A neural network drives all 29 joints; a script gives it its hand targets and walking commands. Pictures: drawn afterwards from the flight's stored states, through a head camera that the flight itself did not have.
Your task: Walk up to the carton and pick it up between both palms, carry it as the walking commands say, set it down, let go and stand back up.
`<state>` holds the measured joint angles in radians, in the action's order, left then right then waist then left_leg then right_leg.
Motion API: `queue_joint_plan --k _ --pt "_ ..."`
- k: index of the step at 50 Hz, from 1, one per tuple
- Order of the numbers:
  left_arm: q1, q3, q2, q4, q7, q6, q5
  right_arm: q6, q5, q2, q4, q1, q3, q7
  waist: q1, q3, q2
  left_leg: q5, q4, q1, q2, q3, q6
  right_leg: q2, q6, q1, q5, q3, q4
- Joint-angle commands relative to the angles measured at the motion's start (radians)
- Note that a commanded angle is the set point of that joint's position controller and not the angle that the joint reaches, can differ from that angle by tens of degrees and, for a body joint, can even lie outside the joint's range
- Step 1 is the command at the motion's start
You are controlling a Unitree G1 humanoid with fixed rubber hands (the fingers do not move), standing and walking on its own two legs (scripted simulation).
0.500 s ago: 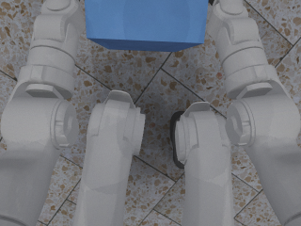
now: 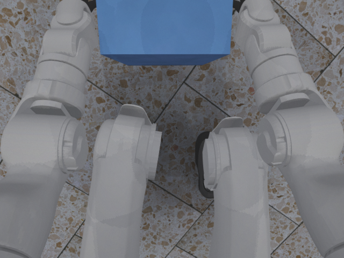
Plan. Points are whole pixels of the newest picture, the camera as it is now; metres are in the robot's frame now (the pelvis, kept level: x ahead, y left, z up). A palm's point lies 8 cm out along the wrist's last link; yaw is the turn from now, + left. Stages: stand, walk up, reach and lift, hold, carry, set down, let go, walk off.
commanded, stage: set down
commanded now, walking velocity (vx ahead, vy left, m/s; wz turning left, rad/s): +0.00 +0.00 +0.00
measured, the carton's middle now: (164, 6) +0.53 +0.07 -0.22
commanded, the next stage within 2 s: none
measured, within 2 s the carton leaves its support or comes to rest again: neither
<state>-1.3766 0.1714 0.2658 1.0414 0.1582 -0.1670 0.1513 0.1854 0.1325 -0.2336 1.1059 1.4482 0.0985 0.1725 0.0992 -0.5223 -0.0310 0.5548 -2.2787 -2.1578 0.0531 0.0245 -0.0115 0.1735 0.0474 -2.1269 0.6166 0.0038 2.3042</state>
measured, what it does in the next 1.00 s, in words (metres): stands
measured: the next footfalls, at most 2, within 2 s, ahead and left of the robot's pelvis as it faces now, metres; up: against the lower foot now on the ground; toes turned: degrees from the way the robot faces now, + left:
none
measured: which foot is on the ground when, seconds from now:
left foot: down 0.00-1.00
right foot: down 0.00-1.00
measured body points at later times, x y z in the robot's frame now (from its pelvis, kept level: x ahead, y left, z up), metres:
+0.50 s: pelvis +0.00 -0.01 +0.00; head +0.35 +0.03 +0.27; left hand +0.51 +0.22 -0.17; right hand +0.55 -0.08 -0.17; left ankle +0.13 +0.11 -0.32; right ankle +0.12 -0.11 -0.32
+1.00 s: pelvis +0.01 +0.00 +0.01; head +0.38 +0.03 +0.25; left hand +0.51 +0.25 -0.18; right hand +0.56 -0.12 -0.18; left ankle +0.13 +0.10 -0.32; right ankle +0.12 -0.11 -0.32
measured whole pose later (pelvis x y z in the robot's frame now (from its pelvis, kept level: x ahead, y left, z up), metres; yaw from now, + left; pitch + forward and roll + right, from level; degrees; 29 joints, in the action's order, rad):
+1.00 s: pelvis +0.01 +0.00 +0.01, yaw +1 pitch +29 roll -1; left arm -1.33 0.18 0.36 0.99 0.12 -0.08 0.24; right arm 0.12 0.24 -0.37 0.99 1.39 0.00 0.15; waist 0.08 -0.52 -0.01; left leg 0.55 -2.24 -2.20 0.02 0.04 -0.04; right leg 0.11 0.02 -2.16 0.62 0.02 2.26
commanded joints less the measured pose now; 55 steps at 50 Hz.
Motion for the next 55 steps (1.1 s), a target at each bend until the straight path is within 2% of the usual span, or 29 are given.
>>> queue_joint_plan --k 1,4,11,17,20,22,24,27,28,29,31,36,41,43,44,45,46,55 --pt "-0.817 -0.283 -0.877 -0.282 -0.275 0.046 0.059 -0.065 0.06 0.932 -0.303 0.754 -0.243 -0.256 0.053 1.479 -0.02 -0.375 0.208 0.695 0.047 -0.007 0.003 -0.004 -0.061 0.354 -0.219 0.041 -0.2" --pt "-0.806 -0.271 -0.873 -0.254 -0.282 0.045 0.057 -0.065 0.046 0.927 -0.276 0.739 -0.228 -0.259 0.04 1.423 -0.027 -0.356 0.209 0.673 0.045 -0.011 0.002 -0.004 -0.061 0.339 -0.206 0.04 -0.202" --pt "-0.79 -0.232 -0.828 -0.209 -0.292 0.049 0.035 -0.068 0.021 0.89 -0.239 0.724 -0.186 -0.262 0.044 1.346 -0.026 -0.318 0.2 0.599 0.044 -0.002 0.003 -0.008 -0.062 0.33 -0.189 0.029 -0.202" --pt "-0.765 -0.18 -0.697 -0.201 -0.277 0.064 0.021 -0.074 0.003 0.794 -0.226 0.678 -0.143 -0.239 0.051 1.337 -0.03 -0.328 0.198 0.586 0.035 0.003 0.005 -0.013 -0.056 0.365 -0.208 0.021 -0.205" --pt "-0.722 -0.153 -0.583 -0.181 -0.251 0.077 0.018 -0.084 0.0 0.671 -0.228 0.647 -0.119 -0.213 0.049 1.345 -0.022 -0.327 0.208 0.604 0.03 0.003 0.011 -0.019 -0.053 0.377 -0.204 0.024 -0.211" --pt "-0.683 -0.114 -0.481 -0.176 -0.226 0.089 0.009 -0.089 0.004 0.585 -0.236 0.621 -0.113 -0.191 0.063 1.354 -0.031 -0.336 0.206 0.603 0.024 0.008 0.013 -0.025 -0.048 0.397 -0.215 0.014 -0.218" --pt "-0.641 -0.083 -0.381 -0.149 -0.198 0.098 0.004 -0.096 0.008 0.46 -0.235 0.6 -0.096 -0.164 0.054 1.357 -0.028 -0.341 0.214 0.619 0.015 0.001 0.013 -0.033 -0.043 0.408 -0.217 0.017 -0.222" --pt "-0.567 -0.027 -0.145 -0.144 -0.133 0.122 -0.001 -0.109 0.008 0.2 -0.211 0.52 -0.04 -0.102 0.045 1.386 -0.003 -0.355 0.23 0.674 0.003 -0.01 0.02 -0.047 -0.041 0.419 -0.216 0.016 -0.235" --pt "-0.524 -0.002 -0.044 -0.139 -0.105 0.13 -0.002 -0.115 0.017 0.101 -0.218 0.488 -0.042 -0.078 0.056 1.404 -0.003 -0.371 0.235 0.698 -0.003 -0.012 0.023 -0.053 -0.037 0.435 -0.226 0.013 -0.243" --pt "-0.471 0.019 0.061 -0.137 -0.076 0.138 -0.001 -0.125 0.02 -0.024 -0.232 0.445 -0.028 -0.049 0.052 1.424 0.002 -0.38 0.236 0.71 -0.007 -0.018 0.026 -0.057 -0.037 0.443 -0.229 0.012 -0.248" --pt "-0.421 0.04 0.173 -0.12 -0.041 0.144 0.01 -0.124 0.034 -0.118 -0.229 0.423 -0.033 -0.019 0.061 1.455 -0.002 -0.392 0.24 0.702 -0.016 -0.025 0.023 -0.068 -0.034 0.461 -0.245 0.005 -0.252" --pt "-0.356 0.032 0.234 -0.11 -0.026 0.154 0.039 -0.116 0.046 -0.151 -0.185 0.356 -0.064 -0.004 0.059 1.505 -0.02 -0.428 0.243 0.678 -0.027 -0.037 0.018 -0.081 -0.033 0.471 -0.281 -0.009 -0.245" --pt "-0.33 0.044 0.277 -0.193 -0.027 0.158 0.058 -0.125 0.084 -0.189 -0.285 0.362 -0.073 -0.006 0.062 1.636 -0.024 -0.507 0.234 0.723 -0.031 -0.044 0.014 -0.086 -0.037 0.514 -0.36 -0.012 -0.24" --pt "-0.317 0.025 0.259 -0.204 -0.033 0.149 0.084 -0.124 0.096 -0.195 -0.309 0.361 -0.082 -0.007 0.048 1.671 -0.029 -0.516 0.231 0.737 -0.032 -0.044 0.012 -0.088 -0.042 0.523 -0.365 -0.007 -0.242" --pt "-0.307 0.023 0.259 -0.209 -0.035 0.144 0.083 -0.121 0.103 -0.188 -0.313 0.35 -0.084 -0.01 0.055 1.662 -0.025 -0.515 0.229 0.73 -0.034 -0.042 0.011 -0.089 -0.043 0.52 -0.362 -0.008 -0.24" --pt "-0.3 0.023 0.264 -0.219 -0.037 0.144 0.087 -0.12 0.103 -0.196 -0.322 0.347 -0.082 -0.014 0.046 1.668 -0.029 -0.512 0.231 0.733 -0.034 -0.044 0.009 -0.089 -0.043 0.525 -0.363 -0.004 -0.237" --pt "-0.309 0.028 0.279 -0.227 -0.038 0.142 0.084 -0.115 0.108 -0.196 -0.321 0.348 -0.089 -0.017 0.065 1.668 -0.023 -0.523 0.224 0.75 -0.035 -0.043 0.009 -0.09 -0.044 0.509 -0.359 -0.004 -0.229" --pt "-0.286 0.04 0.319 -0.322 -0.037 0.119 0.093 -0.097 0.102 -0.248 -0.371 0.315 -0.052 -0.024 0.045 1.738 -0.004 -0.514 0.221 0.82 -0.032 -0.043 0.009 -0.091 -0.055 0.515 -0.321 0.016 -0.224"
